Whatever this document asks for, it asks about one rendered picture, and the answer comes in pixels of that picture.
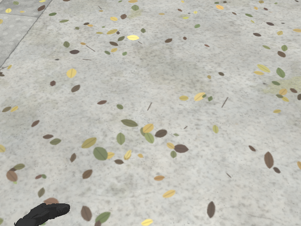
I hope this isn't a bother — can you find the left robot hand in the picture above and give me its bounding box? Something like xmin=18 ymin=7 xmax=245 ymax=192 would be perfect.
xmin=14 ymin=203 xmax=70 ymax=226

